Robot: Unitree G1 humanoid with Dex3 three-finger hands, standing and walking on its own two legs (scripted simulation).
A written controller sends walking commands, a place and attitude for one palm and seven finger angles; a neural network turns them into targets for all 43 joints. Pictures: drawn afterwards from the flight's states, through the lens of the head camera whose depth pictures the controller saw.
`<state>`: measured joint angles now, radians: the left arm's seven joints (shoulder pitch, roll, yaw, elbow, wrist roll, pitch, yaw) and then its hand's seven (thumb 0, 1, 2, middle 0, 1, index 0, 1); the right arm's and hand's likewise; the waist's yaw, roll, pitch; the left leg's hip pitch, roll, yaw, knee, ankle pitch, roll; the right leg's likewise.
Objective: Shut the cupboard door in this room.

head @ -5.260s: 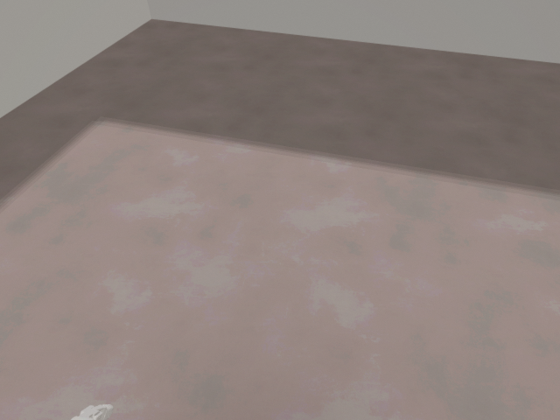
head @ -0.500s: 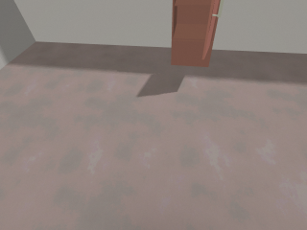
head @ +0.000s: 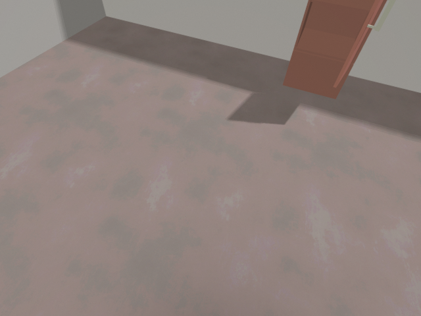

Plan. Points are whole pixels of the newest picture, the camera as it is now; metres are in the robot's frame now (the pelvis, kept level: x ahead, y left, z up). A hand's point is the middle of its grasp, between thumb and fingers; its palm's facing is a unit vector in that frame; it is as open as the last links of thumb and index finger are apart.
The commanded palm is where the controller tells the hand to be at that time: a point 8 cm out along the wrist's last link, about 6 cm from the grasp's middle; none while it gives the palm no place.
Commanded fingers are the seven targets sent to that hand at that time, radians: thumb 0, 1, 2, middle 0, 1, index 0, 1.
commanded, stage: stand and wait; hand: left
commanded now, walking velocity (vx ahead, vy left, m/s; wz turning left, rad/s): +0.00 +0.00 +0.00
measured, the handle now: (380, 13) +1.48 -0.76 -0.01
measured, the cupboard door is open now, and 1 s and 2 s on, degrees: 78 78 78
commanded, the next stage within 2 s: turn or walk to find it in 0.36 s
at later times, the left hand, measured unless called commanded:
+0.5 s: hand out of the picture +0.00 +0.14 -0.17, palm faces +0.12 -0.96 -0.23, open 7.3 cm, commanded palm none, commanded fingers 0.00 0.90 0.90 -0.20 -0.30 -0.20 -0.30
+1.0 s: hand out of the picture -0.01 +0.16 -0.16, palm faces +0.29 -0.91 -0.29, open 7.4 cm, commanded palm none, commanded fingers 0.00 0.90 0.90 -0.20 -0.30 -0.20 -0.30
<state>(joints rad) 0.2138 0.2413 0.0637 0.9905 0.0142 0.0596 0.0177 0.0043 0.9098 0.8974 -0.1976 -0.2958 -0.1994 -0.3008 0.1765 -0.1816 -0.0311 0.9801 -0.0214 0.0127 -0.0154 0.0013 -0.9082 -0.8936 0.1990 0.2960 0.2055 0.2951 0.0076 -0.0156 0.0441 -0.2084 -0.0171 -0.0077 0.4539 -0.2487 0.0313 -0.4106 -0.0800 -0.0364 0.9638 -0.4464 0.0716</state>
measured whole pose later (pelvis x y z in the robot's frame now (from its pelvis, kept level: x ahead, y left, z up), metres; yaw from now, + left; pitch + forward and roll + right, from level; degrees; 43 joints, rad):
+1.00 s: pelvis -0.04 -0.06 -0.01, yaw +16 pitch +0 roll +1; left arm 0.16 0.18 0.04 0.96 0.02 0.01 0.03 0.00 0.91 0.90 -0.20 -0.30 -0.20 -0.30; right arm 0.21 -0.23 -0.07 1.01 -0.02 0.05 -0.01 0.00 -0.91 -0.89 0.20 0.30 0.21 0.30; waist -0.02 0.06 0.05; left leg -0.36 -0.04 -0.08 0.68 -0.38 -0.02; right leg -0.24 -0.04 -0.07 0.56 -0.31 0.00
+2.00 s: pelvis -0.06 -0.09 +0.00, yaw +41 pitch -1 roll +3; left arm 0.20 0.15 0.02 0.91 0.02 0.02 0.02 0.00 0.90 0.90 -0.20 -0.30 -0.20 -0.30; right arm 0.25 -0.26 -0.09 0.99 -0.03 0.07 0.01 0.00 -0.91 -0.89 0.20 0.30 0.20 0.29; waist -0.03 0.06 0.05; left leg -0.50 -0.01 -0.05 1.16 -0.36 -0.04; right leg -0.22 -0.07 -0.14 0.51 -0.28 -0.04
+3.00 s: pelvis -0.07 -0.12 +0.00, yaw +67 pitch -2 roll +2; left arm 0.19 0.15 0.02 0.92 0.02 0.02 0.02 0.00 0.90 0.90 -0.20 -0.30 -0.20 -0.30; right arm 0.26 -0.26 -0.09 1.00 -0.02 0.08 0.01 0.00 -0.91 -0.89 0.20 0.30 0.20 0.29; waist -0.03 0.06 0.06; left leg -0.48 0.00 -0.04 1.18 -0.36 -0.05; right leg -0.21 -0.08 -0.16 0.51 -0.28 -0.03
